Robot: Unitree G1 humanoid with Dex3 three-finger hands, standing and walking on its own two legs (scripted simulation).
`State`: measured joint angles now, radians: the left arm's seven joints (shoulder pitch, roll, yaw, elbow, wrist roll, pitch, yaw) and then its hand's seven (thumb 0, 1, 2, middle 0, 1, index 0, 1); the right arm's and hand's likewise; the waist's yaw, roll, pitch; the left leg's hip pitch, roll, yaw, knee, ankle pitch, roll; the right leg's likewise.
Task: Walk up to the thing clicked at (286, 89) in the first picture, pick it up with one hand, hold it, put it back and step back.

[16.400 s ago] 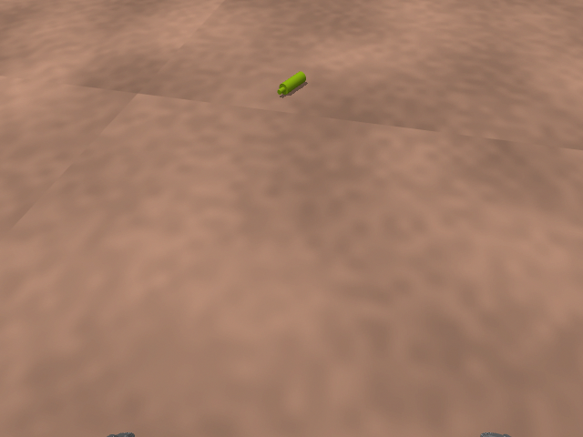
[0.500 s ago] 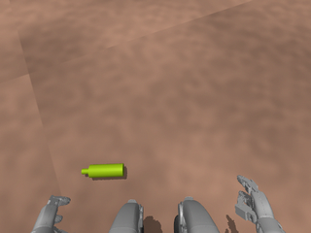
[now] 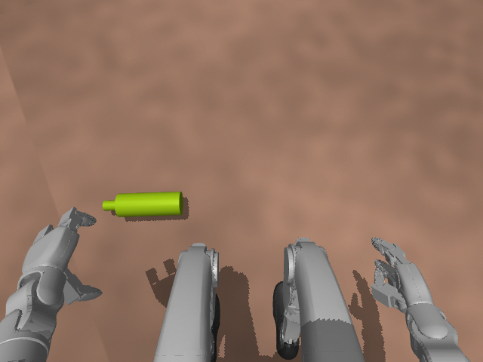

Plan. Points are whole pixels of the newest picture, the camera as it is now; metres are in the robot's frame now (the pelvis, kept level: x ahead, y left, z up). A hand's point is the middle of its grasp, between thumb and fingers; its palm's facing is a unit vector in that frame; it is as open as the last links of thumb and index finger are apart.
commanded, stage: rise first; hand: left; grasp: from above
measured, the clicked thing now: (143, 204) +0.43 +0.31 -0.48
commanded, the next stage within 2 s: none
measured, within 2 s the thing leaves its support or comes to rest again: neither
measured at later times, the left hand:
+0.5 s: hand (106, 230) +0.33 +0.33 -0.27, palm faces -0.48 -0.18 -0.86, open 14.1 cm
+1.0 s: hand (114, 217) +0.37 +0.34 -0.33, palm faces -0.49 -0.04 -0.87, open 14.1 cm
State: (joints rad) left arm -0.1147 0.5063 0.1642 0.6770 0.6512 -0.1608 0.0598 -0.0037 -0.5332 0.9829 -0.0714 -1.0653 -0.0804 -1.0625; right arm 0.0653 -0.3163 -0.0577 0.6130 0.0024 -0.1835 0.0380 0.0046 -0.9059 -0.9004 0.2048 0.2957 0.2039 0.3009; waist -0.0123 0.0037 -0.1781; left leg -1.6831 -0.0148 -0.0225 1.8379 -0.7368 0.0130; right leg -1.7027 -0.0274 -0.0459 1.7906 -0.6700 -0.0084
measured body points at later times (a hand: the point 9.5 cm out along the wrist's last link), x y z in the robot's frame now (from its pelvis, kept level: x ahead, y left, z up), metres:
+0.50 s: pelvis -0.05 +0.01 -0.13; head +0.16 +0.05 +0.26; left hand +0.35 +0.33 -0.22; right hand +0.04 -0.27 -0.25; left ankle +0.04 +0.11 -0.48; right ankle +0.06 -0.12 -0.48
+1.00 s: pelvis -0.04 +0.01 -0.17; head +0.20 +0.06 +0.21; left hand +0.39 +0.34 -0.28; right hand +0.04 -0.28 -0.29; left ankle +0.04 +0.11 -0.48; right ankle +0.06 -0.12 -0.48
